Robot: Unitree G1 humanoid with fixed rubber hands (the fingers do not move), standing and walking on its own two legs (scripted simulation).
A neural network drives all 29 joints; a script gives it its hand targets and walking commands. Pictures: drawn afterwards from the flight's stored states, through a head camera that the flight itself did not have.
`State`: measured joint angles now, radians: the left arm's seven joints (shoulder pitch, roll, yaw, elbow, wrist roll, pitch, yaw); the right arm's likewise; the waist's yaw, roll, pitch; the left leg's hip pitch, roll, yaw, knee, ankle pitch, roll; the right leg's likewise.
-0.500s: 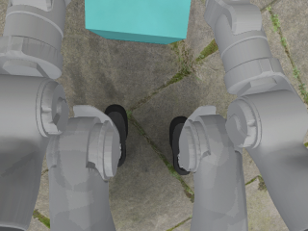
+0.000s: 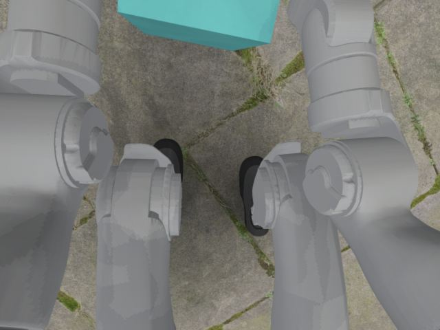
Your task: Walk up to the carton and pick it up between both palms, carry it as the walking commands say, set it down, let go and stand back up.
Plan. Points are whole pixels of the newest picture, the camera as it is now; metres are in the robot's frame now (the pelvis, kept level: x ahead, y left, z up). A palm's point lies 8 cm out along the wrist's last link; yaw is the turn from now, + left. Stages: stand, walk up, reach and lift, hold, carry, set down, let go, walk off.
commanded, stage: reach and lift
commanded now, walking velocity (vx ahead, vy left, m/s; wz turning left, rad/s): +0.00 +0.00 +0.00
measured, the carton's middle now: out of the picture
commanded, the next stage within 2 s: none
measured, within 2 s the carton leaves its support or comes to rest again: neither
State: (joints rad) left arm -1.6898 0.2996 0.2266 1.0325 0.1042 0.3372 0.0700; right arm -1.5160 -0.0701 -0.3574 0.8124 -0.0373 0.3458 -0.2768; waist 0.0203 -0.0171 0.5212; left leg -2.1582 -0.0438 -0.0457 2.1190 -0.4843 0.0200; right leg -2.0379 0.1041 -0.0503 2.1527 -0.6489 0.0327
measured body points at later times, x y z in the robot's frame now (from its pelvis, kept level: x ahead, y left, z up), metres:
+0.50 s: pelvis +0.00 +0.00 +0.04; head +0.36 +0.04 +0.29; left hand +0.58 +0.17 -0.09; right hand +0.56 -0.08 -0.10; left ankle +0.14 +0.11 -0.36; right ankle +0.11 -0.12 -0.36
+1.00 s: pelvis -0.02 +0.00 +0.08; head +0.33 +0.05 +0.35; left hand +0.56 +0.17 -0.02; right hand +0.54 -0.08 -0.03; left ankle +0.14 +0.11 -0.36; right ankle +0.11 -0.12 -0.36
